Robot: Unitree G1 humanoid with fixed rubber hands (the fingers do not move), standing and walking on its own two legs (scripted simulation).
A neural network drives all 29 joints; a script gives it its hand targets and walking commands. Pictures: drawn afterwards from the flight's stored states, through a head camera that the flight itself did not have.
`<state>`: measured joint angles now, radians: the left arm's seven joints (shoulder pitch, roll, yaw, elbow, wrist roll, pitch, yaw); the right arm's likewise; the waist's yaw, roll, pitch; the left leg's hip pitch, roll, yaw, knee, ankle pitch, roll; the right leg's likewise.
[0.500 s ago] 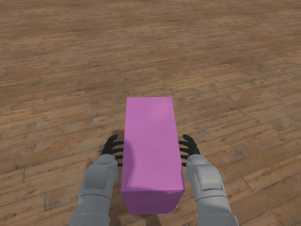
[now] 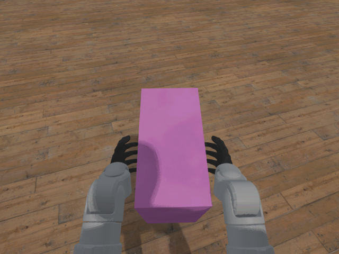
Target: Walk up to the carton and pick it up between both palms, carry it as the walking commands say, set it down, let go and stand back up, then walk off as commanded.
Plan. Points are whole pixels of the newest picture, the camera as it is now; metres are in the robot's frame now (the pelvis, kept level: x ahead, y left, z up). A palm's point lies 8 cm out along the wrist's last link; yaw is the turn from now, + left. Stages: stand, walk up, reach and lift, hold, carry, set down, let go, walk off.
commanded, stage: carry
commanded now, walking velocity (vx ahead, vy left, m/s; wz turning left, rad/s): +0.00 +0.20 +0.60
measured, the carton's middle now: (170, 161) +0.38 -0.01 +0.01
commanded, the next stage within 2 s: none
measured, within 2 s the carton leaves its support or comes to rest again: neither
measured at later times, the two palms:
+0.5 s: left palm (47, 219) +0.21 +0.24 +0.06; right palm (162, 189) +0.26 +0.01 +0.07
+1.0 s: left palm out of the picture +0.07 +0.37 +0.08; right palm (78, 232) +0.18 +0.16 +0.09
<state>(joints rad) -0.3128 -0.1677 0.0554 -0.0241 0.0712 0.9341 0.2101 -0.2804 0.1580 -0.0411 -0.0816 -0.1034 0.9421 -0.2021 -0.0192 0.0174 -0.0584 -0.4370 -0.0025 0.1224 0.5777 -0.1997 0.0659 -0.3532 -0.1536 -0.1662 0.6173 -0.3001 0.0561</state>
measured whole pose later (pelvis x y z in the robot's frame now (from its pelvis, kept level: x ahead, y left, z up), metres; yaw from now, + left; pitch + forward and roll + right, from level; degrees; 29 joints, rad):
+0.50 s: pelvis -0.04 +0.06 -0.02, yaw +15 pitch +4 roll +1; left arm -0.20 -0.14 -0.03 -0.21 -0.01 1.09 0.27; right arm -0.17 0.14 0.02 -0.28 -0.03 1.11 -0.25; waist -0.03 -0.07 -0.09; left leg -0.48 -0.02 0.06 0.76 -0.37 0.02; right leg -0.43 -0.32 -0.16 0.78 -0.38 0.14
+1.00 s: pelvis -0.11 +0.15 +0.00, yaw +30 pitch +2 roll +3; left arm -0.15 -0.13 -0.02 -0.24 -0.02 1.12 0.26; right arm -0.15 0.13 0.05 -0.29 -0.03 1.16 -0.27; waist -0.04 -0.02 -0.06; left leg -0.57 0.06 0.07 1.07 -0.35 -0.02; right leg -0.33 -0.23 -0.24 0.63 -0.30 0.04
